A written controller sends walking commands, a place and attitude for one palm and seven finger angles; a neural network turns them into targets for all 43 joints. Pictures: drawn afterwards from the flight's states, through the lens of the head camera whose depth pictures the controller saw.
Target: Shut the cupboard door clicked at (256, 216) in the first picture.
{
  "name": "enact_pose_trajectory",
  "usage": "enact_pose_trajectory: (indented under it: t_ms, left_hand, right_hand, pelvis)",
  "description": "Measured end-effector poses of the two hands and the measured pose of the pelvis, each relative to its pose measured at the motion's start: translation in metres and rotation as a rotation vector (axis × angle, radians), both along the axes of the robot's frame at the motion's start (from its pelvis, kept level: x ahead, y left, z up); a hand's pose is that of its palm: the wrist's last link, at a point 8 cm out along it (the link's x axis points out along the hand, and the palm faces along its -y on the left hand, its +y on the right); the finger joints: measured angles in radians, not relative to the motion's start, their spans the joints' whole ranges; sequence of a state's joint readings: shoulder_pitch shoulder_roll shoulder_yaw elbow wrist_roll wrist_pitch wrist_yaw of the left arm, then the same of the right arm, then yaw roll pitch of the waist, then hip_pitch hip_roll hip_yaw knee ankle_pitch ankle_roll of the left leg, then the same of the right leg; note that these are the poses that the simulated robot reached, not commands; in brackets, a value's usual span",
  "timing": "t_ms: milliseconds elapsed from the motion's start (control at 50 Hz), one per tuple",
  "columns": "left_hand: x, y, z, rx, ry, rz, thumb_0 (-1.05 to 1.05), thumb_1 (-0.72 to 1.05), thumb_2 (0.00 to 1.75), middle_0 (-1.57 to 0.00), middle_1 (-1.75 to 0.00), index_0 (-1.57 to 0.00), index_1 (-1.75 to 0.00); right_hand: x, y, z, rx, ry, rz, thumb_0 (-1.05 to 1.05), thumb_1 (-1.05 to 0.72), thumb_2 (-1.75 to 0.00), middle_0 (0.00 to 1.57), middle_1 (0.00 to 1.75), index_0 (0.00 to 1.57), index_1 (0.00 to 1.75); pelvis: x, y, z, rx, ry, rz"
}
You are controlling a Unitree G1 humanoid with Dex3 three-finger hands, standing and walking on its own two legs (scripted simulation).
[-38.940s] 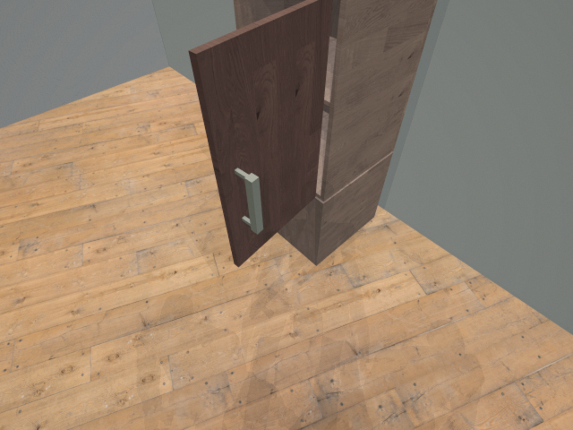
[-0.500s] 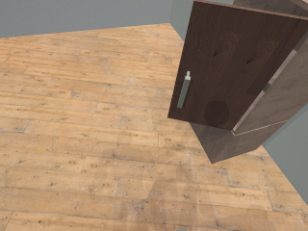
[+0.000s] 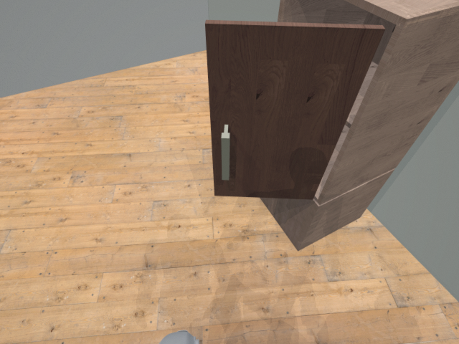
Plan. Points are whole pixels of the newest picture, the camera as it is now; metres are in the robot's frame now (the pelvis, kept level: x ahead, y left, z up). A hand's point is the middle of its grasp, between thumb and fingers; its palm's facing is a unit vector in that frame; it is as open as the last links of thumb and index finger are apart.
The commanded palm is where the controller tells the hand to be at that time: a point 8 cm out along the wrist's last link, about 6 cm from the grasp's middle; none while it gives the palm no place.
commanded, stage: take the last steps up to it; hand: left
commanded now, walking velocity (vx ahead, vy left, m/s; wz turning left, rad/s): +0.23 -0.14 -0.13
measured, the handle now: (225, 153) +0.62 +0.03 -0.10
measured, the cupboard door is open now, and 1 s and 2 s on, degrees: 60 60 60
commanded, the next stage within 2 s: come to a stop and stand still in 0.30 s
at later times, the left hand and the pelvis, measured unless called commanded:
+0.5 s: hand (173, 294) +0.25 +0.14 -0.17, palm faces -0.11 -0.97 -0.23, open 7.4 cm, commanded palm none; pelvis +0.14 -0.06 -0.01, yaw -5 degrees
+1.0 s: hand (157, 315) +0.21 +0.17 -0.19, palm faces +0.00 -0.97 -0.22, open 7.3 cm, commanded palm none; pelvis +0.14 -0.03 -0.01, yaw -4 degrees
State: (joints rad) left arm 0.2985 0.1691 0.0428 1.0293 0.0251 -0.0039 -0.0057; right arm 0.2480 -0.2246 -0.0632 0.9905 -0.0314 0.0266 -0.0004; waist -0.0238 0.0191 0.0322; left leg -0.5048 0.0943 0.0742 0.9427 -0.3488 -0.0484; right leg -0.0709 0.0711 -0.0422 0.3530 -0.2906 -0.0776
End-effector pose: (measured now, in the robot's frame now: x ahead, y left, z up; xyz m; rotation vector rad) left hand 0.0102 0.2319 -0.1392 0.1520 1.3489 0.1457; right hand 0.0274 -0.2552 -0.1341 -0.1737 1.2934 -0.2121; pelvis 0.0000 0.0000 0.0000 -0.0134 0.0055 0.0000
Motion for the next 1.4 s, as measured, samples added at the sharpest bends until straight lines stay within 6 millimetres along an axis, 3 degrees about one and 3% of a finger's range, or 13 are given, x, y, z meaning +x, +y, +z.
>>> enact_pose_trajectory:
  t_ms: [100, 180, 340, 460, 540, 600, 680, 740, 860, 940, 1000, 1160, 1400]
  left_hand:
    - [0.012, -0.002, -0.019, -0.043, 0.064, 0.023, 0.00, 0.91, 0.90, -0.20, -0.30, -0.20, -0.30]
    - [0.038, 0.002, -0.034, -0.059, 0.095, 0.002, 0.00, 0.91, 0.90, -0.20, -0.30, -0.20, -0.30]
    - [0.145, -0.003, -0.007, -0.032, -0.038, -0.068, 0.01, 0.91, 0.90, -0.20, -0.30, -0.20, -0.29]
    - [0.217, -0.032, 0.005, 0.009, -0.101, -0.132, 0.00, 0.92, 0.90, -0.20, -0.30, -0.19, -0.29]
    - [0.252, -0.062, -0.003, 0.051, -0.145, -0.160, 0.00, 0.91, 0.90, -0.20, -0.30, -0.19, -0.29]
    - [0.261, -0.086, 0.001, 0.048, -0.132, -0.178, 0.00, 0.91, 0.90, -0.20, -0.30, -0.19, -0.29]
    - [0.263, -0.103, 0.006, 0.034, -0.136, -0.150, 0.00, 0.91, 0.90, -0.20, -0.30, -0.20, -0.29]
    - [0.260, -0.099, 0.009, 0.039, -0.155, -0.111, 0.00, 0.92, 0.90, -0.21, -0.30, -0.20, -0.30]
    - [0.236, -0.068, 0.004, 0.055, -0.143, -0.073, 0.00, 0.92, 0.90, -0.21, -0.30, -0.20, -0.30]
    - [0.213, -0.037, -0.011, 0.047, -0.115, -0.054, 0.00, 0.91, 0.90, -0.21, -0.30, -0.20, -0.30]
    - [0.195, -0.014, -0.023, 0.033, -0.076, -0.029, 0.00, 0.91, 0.90, -0.20, -0.30, -0.20, -0.30]
    - [0.151, 0.012, -0.013, 0.021, 0.033, -0.008, 0.00, 0.91, 0.90, -0.20, -0.30, -0.20, -0.29]
    - [0.131, -0.005, -0.003, 0.022, 0.067, -0.074, 0.00, 0.91, 0.90, -0.20, -0.30, -0.20, -0.29]
  right_hand:
    - [0.053, 0.008, 0.002, -0.027, -0.051, 0.030, 0.00, -0.91, -0.90, 0.20, 0.30, 0.20, 0.30]
    - [0.079, 0.014, -0.001, -0.050, -0.103, 0.029, 0.00, -0.91, -0.90, 0.20, 0.30, 0.20, 0.30]
    - [0.062, 0.011, 0.008, -0.013, 0.030, -0.043, 0.00, -0.91, -0.90, 0.20, 0.30, 0.20, 0.30]
    - [0.054, -0.013, -0.001, 0.042, 0.138, -0.119, 0.00, -0.91, -0.90, 0.20, 0.30, 0.20, 0.30]
    - [0.063, -0.041, -0.026, 0.077, 0.183, -0.151, 0.00, -0.91, -0.90, 0.20, 0.30, 0.20, 0.30]
    - [0.083, -0.059, -0.032, 0.073, 0.182, -0.162, 0.00, -0.91, -0.90, 0.20, 0.30, 0.20, 0.30]
    - [0.118, -0.074, -0.026, 0.054, 0.135, -0.125, 0.00, -0.91, -0.90, 0.20, 0.30, 0.20, 0.30]
    - [0.147, -0.081, -0.018, 0.036, 0.086, -0.078, 0.00, -0.91, -0.90, 0.20, 0.30, 0.20, 0.29]
    - [0.195, -0.076, -0.001, -0.004, -0.054, -0.007, 0.00, -0.91, -0.90, 0.20, 0.30, 0.20, 0.29]
    - [0.206, -0.056, 0.008, -0.036, -0.132, 0.023, 0.00, -0.91, -0.90, 0.20, 0.30, 0.20, 0.29]
    - [0.195, -0.036, 0.011, -0.055, -0.143, 0.030, 0.00, -0.91, -0.90, 0.20, 0.30, 0.20, 0.29]
    - [0.147, 0.012, 0.014, -0.023, -0.026, 0.019, 0.00, -0.91, -0.90, 0.20, 0.30, 0.20, 0.30]
    - [0.073, 0.034, -0.013, 0.064, 0.090, -0.100, 0.00, -0.92, -0.90, 0.20, 0.30, 0.20, 0.30]
  pelvis:
    - [0.033, 0.003, -0.008, -0.016, 0.002, -0.005]
    - [0.058, 0.006, -0.018, -0.001, -0.013, -0.041]
    - [0.098, -0.011, 0.002, -0.008, -0.012, -0.068]
    - [0.131, -0.043, 0.001, 0.001, -0.003, -0.088]
    - [0.156, -0.073, -0.016, 0.035, -0.003, -0.096]
    - [0.164, -0.079, -0.015, 0.019, -0.007, -0.091]
    - [0.166, -0.083, -0.006, 0.037, -0.007, -0.082]
    - [0.163, -0.082, -0.003, 0.042, -0.002, -0.071]
    - [0.151, -0.068, -0.003, 0.032, 0.002, -0.062]
    - [0.143, -0.048, -0.010, 0.015, -0.002, -0.066]
    - [0.138, -0.032, -0.014, 0.003, -0.015, -0.065]
    - [0.132, -0.009, 0.001, -0.005, -0.006, -0.078]
    - [0.115, 0.003, 0.000, 0.018, -0.004, -0.092]
